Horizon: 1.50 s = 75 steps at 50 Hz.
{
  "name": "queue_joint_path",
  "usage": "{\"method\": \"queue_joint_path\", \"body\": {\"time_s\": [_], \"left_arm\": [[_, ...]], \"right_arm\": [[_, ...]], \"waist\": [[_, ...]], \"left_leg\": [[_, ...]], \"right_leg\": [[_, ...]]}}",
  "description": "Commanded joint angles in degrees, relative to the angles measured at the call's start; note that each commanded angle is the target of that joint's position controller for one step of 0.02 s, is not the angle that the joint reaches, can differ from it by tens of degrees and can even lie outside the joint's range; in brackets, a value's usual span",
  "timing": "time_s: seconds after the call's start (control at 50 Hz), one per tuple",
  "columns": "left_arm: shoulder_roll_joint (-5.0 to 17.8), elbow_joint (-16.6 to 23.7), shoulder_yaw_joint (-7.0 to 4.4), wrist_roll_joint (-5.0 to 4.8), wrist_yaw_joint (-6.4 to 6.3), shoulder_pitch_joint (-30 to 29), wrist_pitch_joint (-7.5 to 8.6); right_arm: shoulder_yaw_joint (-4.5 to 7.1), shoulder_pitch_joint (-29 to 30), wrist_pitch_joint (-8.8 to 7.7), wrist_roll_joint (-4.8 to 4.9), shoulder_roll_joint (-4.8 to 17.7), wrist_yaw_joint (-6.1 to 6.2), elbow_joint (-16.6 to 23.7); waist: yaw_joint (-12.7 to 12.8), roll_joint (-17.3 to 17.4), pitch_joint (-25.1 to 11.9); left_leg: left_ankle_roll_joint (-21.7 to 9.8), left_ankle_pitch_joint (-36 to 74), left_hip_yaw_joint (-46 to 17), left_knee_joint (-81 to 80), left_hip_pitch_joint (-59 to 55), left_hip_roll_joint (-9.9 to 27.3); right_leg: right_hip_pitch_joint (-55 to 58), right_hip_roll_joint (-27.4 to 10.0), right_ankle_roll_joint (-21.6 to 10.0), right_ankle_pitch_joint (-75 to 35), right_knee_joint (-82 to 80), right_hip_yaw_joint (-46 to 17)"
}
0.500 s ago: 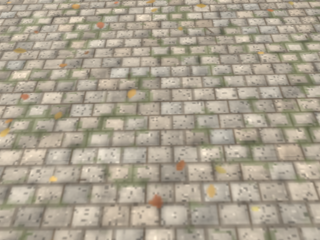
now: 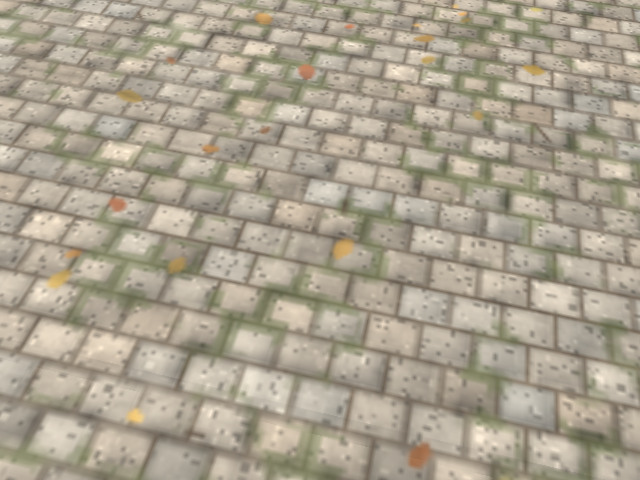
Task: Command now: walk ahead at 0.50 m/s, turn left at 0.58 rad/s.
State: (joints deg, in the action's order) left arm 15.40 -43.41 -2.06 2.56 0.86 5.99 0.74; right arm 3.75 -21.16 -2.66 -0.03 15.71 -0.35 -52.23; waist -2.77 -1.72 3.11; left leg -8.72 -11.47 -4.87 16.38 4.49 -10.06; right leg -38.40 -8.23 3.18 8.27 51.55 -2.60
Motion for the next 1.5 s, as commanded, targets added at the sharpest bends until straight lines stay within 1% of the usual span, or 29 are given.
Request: {"method": "queue_joint_path", "body": {"time_s": [0.02, 0.14, 0.18, 0.22, 0.24, 0.26, 0.28, 0.32, 0.34, 0.42, 0.48, 0.58, 0.64, 0.66, 0.68, 0.7, 0.72, 0.76, 0.88, 0.98, 1.02, 1.04, 1.06, 1.08, 1.1, 1.14, 1.2, 1.36, 1.5], "left_arm": [[4.43, 4.87, -0.85, -0.19, 0.14, -5.26, 0.36], [4.85, 8.85, -0.02, -0.91, 0.61, -12.91, 1.64], [6.36, 7.52, -0.47, -1.16, 0.15, -6.73, 2.14], [9.76, 3.25, -1.88, -1.00, -1.32, 8.55, 3.30], [13.44, 2.74, -2.69, 0.43, -2.42, 17.42, 3.94], [17.88, 3.76, -3.64, 1.09, -2.46, 15.56, 3.32], [13.35, 3.94, -3.30, -0.77, -2.04, 12.86, 2.58], [4.64, 3.17, -0.82, -1.36, -1.31, 7.93, 3.05], [3.40, 2.06, -0.29, -1.49, -1.15, 8.52, 3.52], [4.99, -1.66, -0.17, -2.10, -0.36, 8.54, 4.47], [6.51, -2.84, -0.45, -1.74, -0.20, 8.61, 3.65], [9.38, -3.45, -2.09, -1.87, -0.27, 10.76, 0.86], [9.39, -2.80, -2.61, -2.46, -0.77, 9.52, -0.82], [7.42, -2.02, -2.18, -2.71, -0.81, 10.59, -0.91], [2.09, -0.58, -0.99, -3.00, -0.74, 12.43, -0.82], [4.51, -0.60, -1.71, -2.44, -1.51, 13.88, -1.65], [7.48, -1.86, -2.70, -1.46, -1.78, 14.70, -2.40], [6.50, -2.93, -3.24, -1.32, -1.54, 14.74, -3.61], [4.37, -0.39, -2.82, -1.81, 0.24, 9.81, -5.38], [4.72, 2.33, -2.43, -2.37, 1.10, 6.69, -5.54], [4.46, 2.47, -2.39, -2.44, 1.24, 8.18, -5.06], [4.58, 2.04, -2.41, -2.26, 1.11, 9.82, -4.51], [7.11, 1.88, -2.96, -1.55, 0.61, 10.52, -3.75], [15.63, 3.90, -4.67, -1.21, 0.15, 10.05, -3.11], [17.95, 2.83, -5.70, -1.08, -0.07, 14.26, -3.10], [12.13, 3.08, -4.24, -1.84, -0.73, 8.75, -3.31], [9.23, 4.73, -3.44, -2.48, -0.95, 5.20, -3.26], [9.36, 3.40, -3.38, -1.80, -1.47, 10.54, -2.54], [9.24, 2.27, -2.49, -0.98, -1.46, 8.25, -2.60]], "right_arm": [[1.80, -4.32, -0.67, -0.04, 8.43, 0.36, 2.05], [1.90, -7.78, -0.45, -0.95, 9.22, 1.51, 1.55], [2.17, -3.92, -0.63, -1.00, 10.45, 1.84, 2.55], [2.36, -0.77, -1.32, -0.33, 11.32, 0.96, 3.12], [1.25, -1.32, -1.86, 0.59, 7.01, 0.52, 4.91], [0.39, -10.19, -1.21, 2.47, 1.80, 1.14, 5.82], [1.13, -10.24, -0.51, -0.60, 7.88, 1.75, 3.84], [1.06, -3.61, -0.03, -1.50, 6.28, 1.18, 3.55], [0.78, -2.07, 0.28, -1.64, 4.96, 0.72, 3.63], [-0.36, -2.31, 1.94, -2.22, 2.59, -0.28, 3.49], [-1.76, 2.93, 2.35, -2.00, 1.13, -0.05, 4.41], [-2.10, 9.73, 2.78, -0.90, 3.58, 1.24, 5.98], [-2.00, 8.14, 2.07, -1.22, 3.98, 2.39, 6.00], [-1.44, 6.96, 1.56, -1.95, 6.60, 3.02, 6.28], [-0.87, 7.44, 1.41, -2.25, 10.48, 3.60, 7.30], [0.01, 7.71, 2.18, -1.02, 11.85, 3.36, 6.86], [-0.83, 8.37, 2.32, -0.55, 7.93, 3.17, 7.70], [-1.89, 14.18, 2.43, -0.89, 3.86, 3.34, 9.06], [-0.92, 11.21, 2.15, -1.35, 5.51, 3.38, 8.33], [0.63, 10.51, 2.62, -1.93, 8.67, 1.96, 8.12], [1.24, 11.26, 3.08, -1.50, 9.78, 1.73, 8.16], [1.47, 11.17, 3.36, -1.23, 9.88, 1.70, 7.96], [1.47, 8.80, 3.63, -1.41, 8.67, 1.50, 7.38], [0.15, 7.69, 4.20, -1.66, 3.15, 1.31, 10.22], [0.22, 15.26, 5.20, -2.12, 5.17, 2.30, 12.23], [0.49, 12.97, 5.28, -0.52, 5.64, 2.00, 10.80], [1.16, 9.53, 4.58, -1.84, 7.10, 1.15, 8.77], [0.46, 11.59, 5.35, -1.02, 5.62, 1.44, 9.68], [-0.34, 11.09, 5.10, -0.13, 4.96, 2.00, 9.16]], "waist": [[-1.17, 4.26, -0.23], [-2.99, 5.91, 0.37], [0.91, 6.68, -0.89], [8.32, 3.92, -8.20], [10.85, -0.52, -16.43], [5.51, -14.51, -23.54], [3.91, -6.91, -20.37], [3.10, 0.37, -8.03], [3.23, -1.83, -6.62], [-0.23, -4.93, -7.66], [0.47, -5.61, -7.85], [2.51, -6.30, -6.79], [0.65, -4.58, -4.20], [1.00, 0.13, -4.96], [2.77, 11.48, -6.67], [2.16, 17.07, -7.29], [3.02, 9.69, -6.22], [5.60, 7.07, -3.58], [3.43, 9.88, -5.27], [1.87, 12.11, -6.62], [3.33, 11.14, -6.80], [4.58, 9.23, -6.69], [4.66, 1.68, -5.34], [3.14, -16.02, -4.29], [7.75, -11.72, -1.83], [3.21, -5.03, 0.49], [2.10, -5.26, -3.97], [4.83, -5.04, -4.77], [4.46, -4.94, -4.13]], "left_leg": [[-4.39, 20.49, -13.40, -4.08, -1.58, 14.68], [-4.01, 29.52, -17.00, 1.11, -8.48, 16.43], [-1.55, 35.84, -16.82, 4.71, -5.14, 16.12], [1.72, 42.47, -13.68, 22.22, 0.62, 11.17], [3.23, 24.89, -10.53, 37.90, 8.94, 7.39], [5.38, -23.69, -3.53, 54.86, 24.46, -2.32], [4.94, -19.64, -3.94, 59.47, 26.40, 3.11], [6.24, -12.90, -2.89, 56.22, 25.17, 5.64], [6.66, -11.99, -3.31, 53.32, 24.70, 6.50], [8.44, -9.44, 0.39, 43.19, 19.01, 6.77], [9.54, -5.43, 3.59, 30.79, 15.35, 7.70], [9.35, -2.94, 3.95, 22.87, 11.49, 7.23], [7.62, 0.22, 2.91, 9.58, 4.76, 8.19], [5.92, 0.22, -3.69, 4.54, 1.02, 15.14], [2.07, 10.91, -15.68, 0.23, -3.32, 28.15], [-5.97, 19.85, -20.56, -0.59, 1.81, 34.49], [-7.21, 19.79, -17.64, -0.79, 3.36, 32.37], [-4.06, 17.83, -7.88, -1.04, 6.83, 26.10], [-3.83, 20.98, 0.64, 1.50, 2.46, 24.74], [-3.01, 18.64, 2.55, 4.48, 3.55, 26.89], [-1.04, 16.68, 4.02, 7.79, 4.94, 26.81], [1.64, 12.23, 6.08, 11.23, 7.87, 25.78], [5.86, 2.71, 9.72, 19.02, 13.73, 22.85], [11.39, -21.54, 14.98, 33.05, 29.83, 13.62], [11.00, -24.85, 6.03, 40.67, 30.89, 10.62], [10.20, -14.85, 2.40, 44.06, 29.81, 12.30], [10.49, -8.62, 3.00, 46.18, 28.45, 11.13], [11.43, -9.24, 2.69, 36.34, 27.86, 10.65], [8.96, -12.01, 3.46, 23.68, 14.57, 8.73]], "right_leg": [[-2.61, 2.88, 0.16, -5.83, -4.79, 2.48], [-0.05, 6.79, -2.04, -5.27, -16.16, 2.23], [11.75, 8.67, -3.82, -2.25, -21.07, 2.00], [33.16, 8.69, -6.47, -4.18, -25.70, 1.71], [47.46, -3.93, -8.73, -0.87, -25.77, -9.49], [58.41, -21.20, -17.04, -16.08, -28.37, -33.92], [51.19, -18.46, -18.49, -20.30, -28.60, -36.53], [37.63, -11.60, -16.83, -34.31, -29.79, -18.04], [35.45, -8.74, -15.58, -38.75, -30.96, -13.01], [30.15, -4.36, -15.97, -49.34, -32.71, -5.98], [27.29, -1.68, -15.32, -48.72, -32.30, -3.79], [24.02, -1.50, -14.38, -28.10, -31.31, -9.55], [19.13, 0.01, -11.40, -12.74, -26.98, -14.08], [15.88, 2.34, -8.87, -3.85, -22.84, -13.76], [10.74, 9.24, -6.03, 14.16, -11.51, -6.41], [9.15, 14.34, -5.28, 29.39, 0.63, 2.29], [9.33, 11.52, -4.90, 27.73, 8.00, 0.06], [10.15, 9.69, -3.28, 21.09, 12.10, 0.25], [11.15, 8.70, -0.57, 17.17, 4.48, 2.89], [19.13, 8.93, -2.90, 18.38, -8.54, 6.43], [23.67, 9.55, -4.34, 14.21, -16.85, 7.86], [28.22, 10.23, -5.26, 8.46, -24.38, 7.70], [32.24, 6.86, -6.39, 5.26, -32.76, -0.15], [36.72, -11.35, -11.70, -5.19, -37.20, -25.54], [29.59, -14.33, -18.25, -17.22, -36.28, -27.09], [27.79, -6.48, -16.67, -12.65, -35.48, -17.36], [32.05, -1.32, -14.67, -19.03, -33.71, -13.36], [36.48, -1.87, -15.96, -17.44, -33.14, -17.03], [29.75, -1.46, -15.68, -17.70, -31.45, -19.11]]}}
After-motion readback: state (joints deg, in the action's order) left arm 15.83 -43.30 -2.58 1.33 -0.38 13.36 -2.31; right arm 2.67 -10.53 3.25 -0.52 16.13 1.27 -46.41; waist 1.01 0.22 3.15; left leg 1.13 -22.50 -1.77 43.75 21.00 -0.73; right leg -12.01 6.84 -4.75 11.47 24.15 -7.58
